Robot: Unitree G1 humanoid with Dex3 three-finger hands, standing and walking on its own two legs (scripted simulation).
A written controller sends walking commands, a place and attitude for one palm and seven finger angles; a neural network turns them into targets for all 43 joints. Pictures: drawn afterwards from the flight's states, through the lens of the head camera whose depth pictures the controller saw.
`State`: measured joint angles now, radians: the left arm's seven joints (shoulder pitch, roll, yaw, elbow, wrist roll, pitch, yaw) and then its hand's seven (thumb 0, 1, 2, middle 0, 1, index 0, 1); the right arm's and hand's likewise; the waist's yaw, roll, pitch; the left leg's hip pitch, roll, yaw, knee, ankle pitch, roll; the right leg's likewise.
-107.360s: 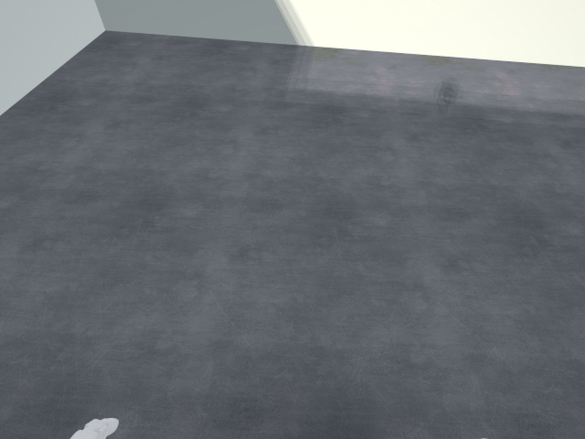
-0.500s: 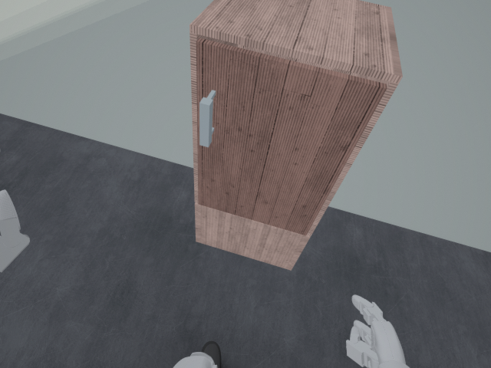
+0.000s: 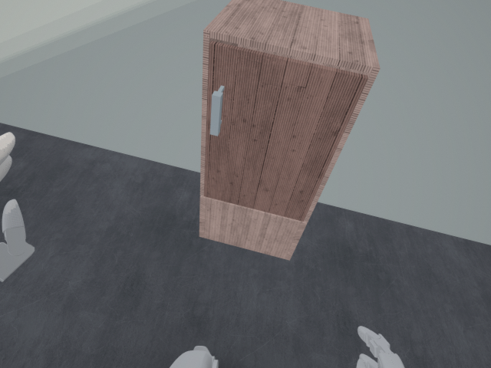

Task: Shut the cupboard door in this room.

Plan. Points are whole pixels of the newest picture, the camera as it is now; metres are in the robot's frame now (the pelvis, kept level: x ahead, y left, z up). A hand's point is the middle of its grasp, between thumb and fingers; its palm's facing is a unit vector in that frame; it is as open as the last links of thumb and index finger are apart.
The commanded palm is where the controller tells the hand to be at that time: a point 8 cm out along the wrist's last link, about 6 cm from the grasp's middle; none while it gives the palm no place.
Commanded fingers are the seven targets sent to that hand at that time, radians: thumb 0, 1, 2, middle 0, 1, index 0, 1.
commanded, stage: stop stepping back and stand still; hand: left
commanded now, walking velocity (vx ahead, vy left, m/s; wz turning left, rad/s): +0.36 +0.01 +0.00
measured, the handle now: (218, 110) +0.77 +0.10 +0.00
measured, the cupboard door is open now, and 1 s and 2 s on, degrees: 0 0 0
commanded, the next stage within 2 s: let the arm hang, fingers relaxed in 0.52 s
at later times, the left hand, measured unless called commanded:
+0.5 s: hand out of the picture +0.16 +0.29 +0.19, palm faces +0.35 -0.78 -0.52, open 7.4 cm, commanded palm +0.11 +0.33 +0.19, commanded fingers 0.00 0.90 0.90 -0.20 -0.30 -0.20 -0.30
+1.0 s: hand out of the picture +0.01 +0.23 -0.16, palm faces +0.05 -0.98 -0.19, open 6.8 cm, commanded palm none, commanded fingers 0.00 0.90 0.90 -0.20 -0.30 -0.20 -0.30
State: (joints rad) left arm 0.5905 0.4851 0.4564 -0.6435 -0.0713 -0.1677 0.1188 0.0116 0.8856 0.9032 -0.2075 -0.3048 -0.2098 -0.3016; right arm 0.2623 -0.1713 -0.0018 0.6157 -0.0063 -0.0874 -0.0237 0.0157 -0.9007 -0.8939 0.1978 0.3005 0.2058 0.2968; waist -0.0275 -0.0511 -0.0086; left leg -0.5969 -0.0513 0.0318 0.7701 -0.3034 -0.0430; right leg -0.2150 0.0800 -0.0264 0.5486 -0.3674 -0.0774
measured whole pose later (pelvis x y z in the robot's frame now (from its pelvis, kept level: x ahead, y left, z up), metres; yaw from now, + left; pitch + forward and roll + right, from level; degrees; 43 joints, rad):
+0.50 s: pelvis -0.05 +0.04 +0.00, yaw -4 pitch +0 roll -2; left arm 0.57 0.51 0.45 -0.56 -0.05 -0.14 0.16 0.01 0.88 0.90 -0.21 -0.31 -0.22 -0.30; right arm 0.25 -0.18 0.01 0.63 -0.02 -0.04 -0.06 0.01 -0.90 -0.89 0.20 0.30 0.21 0.30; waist 0.00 0.01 -0.02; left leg -0.48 0.03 0.04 0.72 -0.33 -0.01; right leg -0.16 0.07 -0.09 0.45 -0.27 -0.10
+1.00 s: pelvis -0.04 +0.05 +0.00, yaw +1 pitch +0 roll -1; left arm 0.27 0.18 0.03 0.91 0.01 0.02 0.02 -0.07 1.00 0.90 -0.21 -0.30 -0.21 -0.30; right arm 0.29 -0.16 0.00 0.98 -0.03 0.03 -0.02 0.01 -0.91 -0.89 0.20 0.30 0.20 0.30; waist -0.01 -0.01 0.04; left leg -0.31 0.00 -0.02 0.57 -0.25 0.01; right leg -0.24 0.02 -0.05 0.54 -0.30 -0.02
